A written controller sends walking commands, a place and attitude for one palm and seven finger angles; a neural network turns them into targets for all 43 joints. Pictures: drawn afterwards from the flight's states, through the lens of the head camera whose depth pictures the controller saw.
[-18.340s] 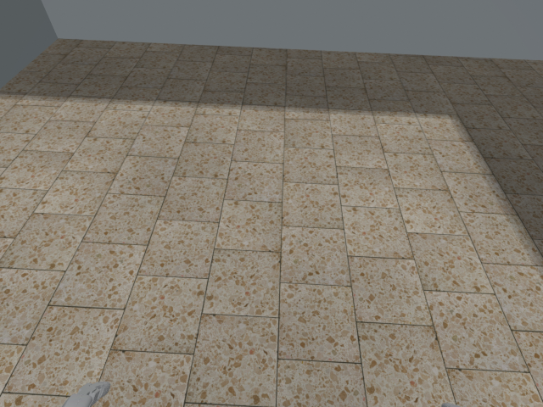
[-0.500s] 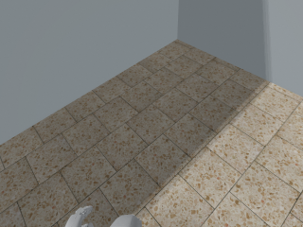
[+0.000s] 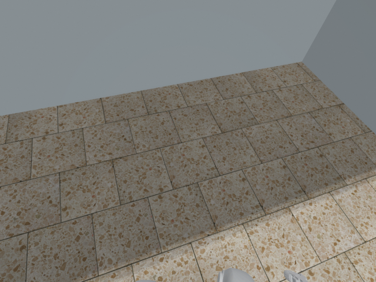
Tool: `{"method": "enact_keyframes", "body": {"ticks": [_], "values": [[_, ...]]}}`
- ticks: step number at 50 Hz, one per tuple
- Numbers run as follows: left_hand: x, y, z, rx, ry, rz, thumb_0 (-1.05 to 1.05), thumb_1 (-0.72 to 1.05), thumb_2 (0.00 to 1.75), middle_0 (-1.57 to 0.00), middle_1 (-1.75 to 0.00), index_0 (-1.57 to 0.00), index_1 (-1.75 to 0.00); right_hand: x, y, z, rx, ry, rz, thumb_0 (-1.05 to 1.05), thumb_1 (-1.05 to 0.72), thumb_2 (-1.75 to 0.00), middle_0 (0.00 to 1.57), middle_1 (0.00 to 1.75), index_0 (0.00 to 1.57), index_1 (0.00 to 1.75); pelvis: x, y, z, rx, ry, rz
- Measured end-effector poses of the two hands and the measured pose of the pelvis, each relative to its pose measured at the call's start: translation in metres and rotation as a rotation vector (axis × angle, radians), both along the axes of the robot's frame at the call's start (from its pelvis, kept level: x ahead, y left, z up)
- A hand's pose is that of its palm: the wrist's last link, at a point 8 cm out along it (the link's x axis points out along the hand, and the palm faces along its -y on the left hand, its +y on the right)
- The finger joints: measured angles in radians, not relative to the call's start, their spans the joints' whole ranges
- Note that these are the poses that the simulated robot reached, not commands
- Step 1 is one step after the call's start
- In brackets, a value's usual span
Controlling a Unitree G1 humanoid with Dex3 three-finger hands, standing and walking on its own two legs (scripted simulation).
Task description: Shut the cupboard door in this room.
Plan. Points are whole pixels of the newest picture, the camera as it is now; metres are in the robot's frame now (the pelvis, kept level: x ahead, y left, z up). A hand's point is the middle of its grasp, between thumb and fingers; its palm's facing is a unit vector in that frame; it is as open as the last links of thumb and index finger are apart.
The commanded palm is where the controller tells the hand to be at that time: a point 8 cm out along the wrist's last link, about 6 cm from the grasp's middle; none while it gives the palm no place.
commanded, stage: walk to a spot facing it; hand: left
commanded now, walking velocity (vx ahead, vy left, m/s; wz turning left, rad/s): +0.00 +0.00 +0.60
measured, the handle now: out of the picture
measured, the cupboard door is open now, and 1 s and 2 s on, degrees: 81 81 81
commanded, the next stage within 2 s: none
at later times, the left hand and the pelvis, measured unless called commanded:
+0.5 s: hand out of the picture +0.03 +0.15 -0.13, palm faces +0.30 -0.91 -0.28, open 7.3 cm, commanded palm none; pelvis +0.01 -0.06 +0.01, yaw +18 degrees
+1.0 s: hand out of the picture -0.05 +0.23 -0.18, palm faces +0.61 -0.77 -0.20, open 7.4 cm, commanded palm none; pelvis +0.09 +0.09 +0.00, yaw +34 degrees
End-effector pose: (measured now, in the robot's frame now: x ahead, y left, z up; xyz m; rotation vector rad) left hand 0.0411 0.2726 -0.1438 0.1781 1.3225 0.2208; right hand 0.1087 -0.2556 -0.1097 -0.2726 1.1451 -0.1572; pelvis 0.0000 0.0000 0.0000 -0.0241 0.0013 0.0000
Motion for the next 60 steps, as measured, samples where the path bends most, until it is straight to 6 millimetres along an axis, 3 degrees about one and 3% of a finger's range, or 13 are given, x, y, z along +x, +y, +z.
{"method": "enact_keyframes", "body": {"ticks": [8, 13, 16, 23, 29, 33, 36, 41, 44, 47, 51, 55, 60], "values": [[0.029, -0.006, 0.02, 0.031, -0.14, 0.023, 0.0, 0.91, 0.9, -0.2, -0.3, -0.2, -0.3, -0.008, 0.004, -0.009, 0.044, 0.035, 0.037, 0.0, -0.9, -0.9, 0.2, 0.3, 0.2, 0.3, -0.003, -0.008, 0.004, 0.018, 0.005, 0.081], [0.044, -0.028, 0.03, 0.052, -0.218, 0.032, 0.0, 0.91, 0.9, -0.2, -0.3, -0.2, -0.3, -0.021, -0.013, -0.026, 0.071, 0.09, 0.051, 0.0, -0.9, -0.9, 0.2, 0.3, 0.2, 0.3, -0.007, -0.027, -0.001, 0.029, 0.01, 0.144], [0.042, -0.044, 0.034, 0.073, -0.265, 0.044, 0.0, 0.91, 0.9, -0.2, -0.3, -0.2, -0.3, -0.024, -0.029, -0.041, 0.088, 0.12, 0.063, 0.0, -0.9, -0.9, 0.2, 0.3, 0.2, 0.3, -0.008, -0.043, -0.008, 0.036, 0.01, 0.186], [-0.018, -0.073, 0.046, 0.068, -0.198, 0.166, 0.0, 0.91, 0.9, -0.2, -0.3, -0.2, -0.3, -0.003, -0.046, -0.033, 0.096, 0.163, 0.153, 0.0, -0.91, -0.9, 0.2, 0.3, 0.2, 0.3, 0.002, -0.057, 0.007, 0.067, -0.004, 0.285], [-0.079, -0.087, 0.039, 0.044, -0.087, 0.321, 0.0, 0.91, 0.9, -0.2, -0.3, -0.2, -0.3, 0.036, -0.036, -0.025, 0.076, 0.178, 0.257, 0.0, -0.91, -0.9, 0.2, 0.3, 0.19, 0.3, 0.018, -0.052, 0.012, 0.063, -0.004, 0.382], [-0.121, -0.096, 0.03, 0.012, 0.005, 0.431, 0.0, 0.91, 0.9, -0.2, -0.3, -0.2, -0.3, 0.075, -0.008, -0.022, 0.058, 0.177, 0.352, 0.0, -0.91, -0.9, 0.2, 0.3, 0.19, 0.3, 0.029, -0.04, 0.01, 0.048, 0.0, 0.443], [-0.15, -0.102, 0.023, -0.023, 0.083, 0.51, 0.0, 0.91, 0.9, -0.2, -0.3, -0.2, -0.3, 0.112, 0.029, -0.02, 0.054, 0.15, 0.44, 0.0, -0.91, -0.9, 0.19, 0.3, 0.19, 0.3, 0.038, -0.025, 0.007, 0.035, 0.004, 0.487], [-0.184, -0.101, 0.008, -0.1, 0.207, 0.621, 0.0, 0.91, 0.9, -0.2, -0.3, -0.2, -0.3, 0.183, 0.119, -0.018, 0.06, 0.049, 0.606, 0.01, -0.91, -0.9, 0.19, 0.3, 0.19, 0.3, 0.056, 0.014, -0.005, 0.014, 0.013, 0.54], [-0.193, -0.087, -0.007, -0.149, 0.264, 0.656, 0.0, 0.91, 0.9, -0.2, -0.3, -0.2, -0.3, 0.218, 0.175, -0.019, 0.071, -0.061, 0.671, 0.0, -0.91, -0.9, 0.19, 0.3, 0.19, 0.3, 0.066, 0.044, -0.019, 0.018, 0.012, 0.561], [-0.172, -0.054, -0.011, -0.15, 0.247, 0.662, 0.01, 0.91, 0.9, -0.2, -0.3, -0.2, -0.3, 0.23, 0.207, -0.012, 0.087, -0.115, 0.677, 0.0, -0.91, -0.9, 0.2, 0.3, 0.2, 0.3, 0.075, 0.067, -0.016, 0.016, -0.006, 0.569], [-0.109, 0.009, -0.004, -0.09, 0.081, 0.634, 0.01, 0.91, 0.9, -0.2, -0.3, -0.2, -0.3, 0.221, 0.221, -0.004, 0.08, -0.073, 0.647, 0.0, -0.91, -0.9, 0.2, 0.3, 0.2, 0.3, 0.093, 0.092, -0.002, 0.011, -0.019, 0.593], [-0.036, 0.065, 0.006, -0.033, -0.097, 0.596, 0.01, 0.91, 0.9, -0.2, -0.3, -0.2, -0.3, 0.205, 0.217, -0.004, 0.056, 0.005, 0.582, -0.01, -0.92, -0.9, 0.2, 0.3, 0.2, 0.3, 0.115, 0.113, 0.007, 0.018, -0.025, 0.617], [0.044, 0.11, 0.016, -0.004, -0.224, 0.551, 0.0, 0.91, 0.9, -0.2, -0.3, -0.2, -0.3, 0.186, 0.198, -0.011, 0.013, 0.135, 0.504, -0.01, -0.93, -0.9, 0.2, 0.3, 0.2, 0.3, 0.149, 0.136, 0.008, 0.034, -0.026, 0.63]]}}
